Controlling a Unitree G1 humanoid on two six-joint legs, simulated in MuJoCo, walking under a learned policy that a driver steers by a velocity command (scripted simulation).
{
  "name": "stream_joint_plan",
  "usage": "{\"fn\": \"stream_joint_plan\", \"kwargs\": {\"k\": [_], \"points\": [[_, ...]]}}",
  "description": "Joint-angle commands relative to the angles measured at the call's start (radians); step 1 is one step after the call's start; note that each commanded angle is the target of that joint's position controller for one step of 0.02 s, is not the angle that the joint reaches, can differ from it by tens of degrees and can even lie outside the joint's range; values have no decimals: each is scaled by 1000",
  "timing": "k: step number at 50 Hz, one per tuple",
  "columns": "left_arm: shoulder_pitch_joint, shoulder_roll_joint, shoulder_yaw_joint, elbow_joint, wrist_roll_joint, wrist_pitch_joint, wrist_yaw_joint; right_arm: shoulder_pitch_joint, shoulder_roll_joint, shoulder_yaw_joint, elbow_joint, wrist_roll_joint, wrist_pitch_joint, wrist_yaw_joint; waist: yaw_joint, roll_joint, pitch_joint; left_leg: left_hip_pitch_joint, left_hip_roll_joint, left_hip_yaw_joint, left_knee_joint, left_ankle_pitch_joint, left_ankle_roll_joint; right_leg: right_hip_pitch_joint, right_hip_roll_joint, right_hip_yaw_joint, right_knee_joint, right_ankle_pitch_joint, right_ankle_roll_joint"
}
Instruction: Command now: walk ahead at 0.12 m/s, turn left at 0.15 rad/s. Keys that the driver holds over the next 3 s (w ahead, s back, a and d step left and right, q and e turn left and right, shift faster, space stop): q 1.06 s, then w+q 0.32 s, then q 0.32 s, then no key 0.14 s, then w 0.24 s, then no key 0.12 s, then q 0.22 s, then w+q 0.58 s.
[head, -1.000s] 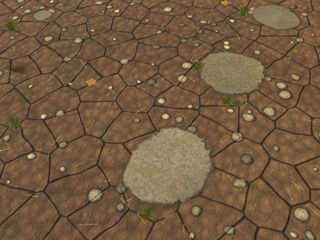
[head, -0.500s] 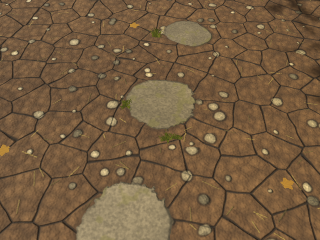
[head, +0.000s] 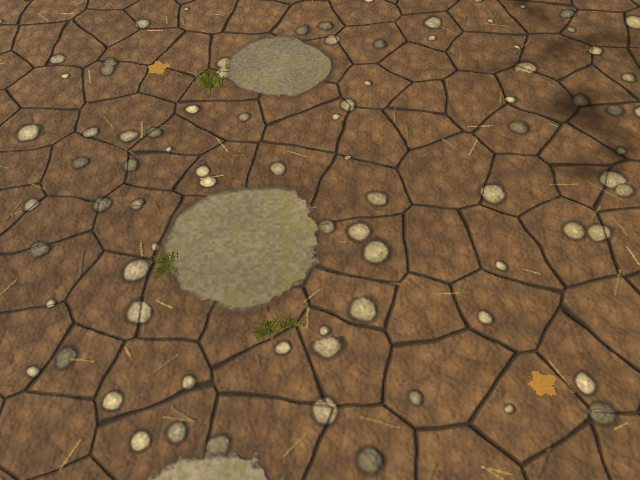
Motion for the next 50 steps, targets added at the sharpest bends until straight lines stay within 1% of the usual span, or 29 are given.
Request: {"fn": "stream_joint_plan", "kwargs": {"k": [1,4,6,8,10,12,15,16,17,18,19,20,21,22,23,25,29,36,38,39,40,41,42,43,44,45,46,48,50], "points": [[-63,125,36,-30,10,-29,13,148,-56,-18,-3,-10,23,-19,-44,-125,-194,180,21,-21,-126,116,-16,31,-273,94,-175,480,-166],[-38,169,53,3,2,-7,38,55,-76,-25,-41,-4,32,-16,2,-127,-160,116,24,-5,-189,161,-9,92,-303,102,-214,256,-169],[-23,174,58,20,-5,12,48,11,-83,-31,-65,1,41,-13,22,-122,-128,65,28,-3,-205,130,-2,132,-332,125,-232,113,-175],[-16,175,61,32,-13,27,54,-15,-80,-35,-86,-1,49,-8,33,-120,-109,31,29,7,-219,85,3,176,-357,137,-229,56,-179],[-16,178,64,38,-17,40,57,-28,-71,-36,-100,-2,52,1,37,-120,-108,30,21,26,-250,48,10,217,-370,129,-204,91,-177],[-17,189,70,43,-22,51,58,-29,-62,-37,-110,-1,51,13,35,-129,-125,60,0,57,-307,22,21,261,-379,108,-153,224,-166],[-35,203,78,50,-47,67,65,25,-55,-42,-101,4,45,34,-9,-140,-161,190,-53,117,-538,165,64,284,-355,43,-25,338,-101],[3,190,78,68,-56,67,66,45,-83,-52,-99,-1,43,34,-17,-114,-163,272,-61,88,-656,317,98,247,-315,3,49,260,-37],[25,153,70,65,-33,61,62,65,-178,-78,-105,-4,42,21,2,55,-175,414,60,-99,-708,635,159,93,-228,-84,243,64,54],[-46,109,54,4,6,51,58,72,-289,-103,-122,-19,41,10,-2,305,-163,550,283,-421,-688,1007,360,-230,-50,-101,473,-454,153],[-112,147,64,-1,1,46,57,108,-220,-86,-129,-39,26,16,-68,157,-236,571,299,-420,-691,1001,445,-293,-39,62,654,-568,157],[-105,160,71,5,-26,47,53,76,-199,-80,-130,-38,11,17,-43,102,-222,563,248,-337,-687,958,406,-315,-59,104,709,-505,145],[-84,155,73,23,-34,49,59,23,-183,-81,-137,-20,4,12,-16,57,-206,557,193,-281,-677,893,351,-334,-71,116,699,-432,142],[-77,168,78,30,-27,52,66,-14,-157,-73,-145,2,6,6,-4,48,-189,547,175,-263,-678,864,321,-345,-81,126,669,-379,148],[-75,167,80,33,-25,53,69,-29,-148,-67,-151,6,11,-1,9,64,-192,509,153,-244,-681,873,311,-300,-76,125,665,-335,157],[-58,148,75,36,-32,50,67,-26,-155,-70,-158,-1,20,-8,17,74,-203,498,128,-235,-686,869,310,-261,-52,117,613,-279,172],[-90,131,68,30,-35,47,64,-18,-177,-79,-164,1,34,-19,-3,86,-193,481,110,-268,-678,771,303,-205,-37,128,425,-233,190],[-79,153,74,29,-42,30,45,-66,-181,-80,-183,1,52,-11,-8,134,-167,388,83,-406,-658,621,291,-48,-8,145,208,-238,169],[-34,157,78,40,-43,18,36,-96,-173,-76,-192,10,57,-14,21,137,-170,377,54,-438,-626,578,261,34,-5,136,51,-159,149],[2,160,83,54,-42,13,34,-112,-164,-73,-198,16,60,-17,44,127,-169,343,21,-431,-601,504,226,116,-15,124,-76,-35,134],[29,206,95,58,-31,13,38,-83,-130,-63,-200,9,60,-20,34,56,-190,256,-30,-389,-523,326,176,237,-129,204,-113,61,93],[7,271,103,41,-16,22,48,1,-67,-46,-192,-12,56,-15,-31,-210,-202,107,-181,-217,-296,-93,112,336,-344,409,-108,324,-7],[14,271,102,41,15,22,41,-2,-141,-71,-209,-3,47,-16,-12,-308,-173,-25,-216,-143,-94,-280,64,265,-475,587,-140,373,-173],[-27,222,87,22,8,17,41,12,-212,-94,-185,-1,47,-18,-18,-205,-143,-33,-153,-149,52,-214,40,231,-455,519,-145,301,-190],[-72,179,76,17,-5,18,46,12,-217,-103,-169,4,54,-18,-30,-171,-118,-41,-138,-133,99,-139,27,210,-383,413,-138,224,-145],[-94,161,68,10,-17,20,51,23,-189,-100,-151,5,67,-21,-29,-159,-104,-48,-130,-118,130,-87,8,207,-329,334,-137,158,-111],[-97,157,65,12,-27,23,58,19,-166,-94,-155,4,74,-19,-18,-167,-87,-68,-125,-106,157,-42,-8,210,-313,295,-140,164,-110],[-62,163,63,22,-21,33,72,-17,-126,-81,-179,14,73,-11,7,-189,-81,-74,-113,-49,104,7,-25,231,-283,216,-154,177,-117],[-13,179,67,31,-15,41,81,-65,-106,-71,-208,16,68,-8,45,-200,-100,-97,-87,-27,10,14,-39,314,-309,202,-154,212,-138]]}}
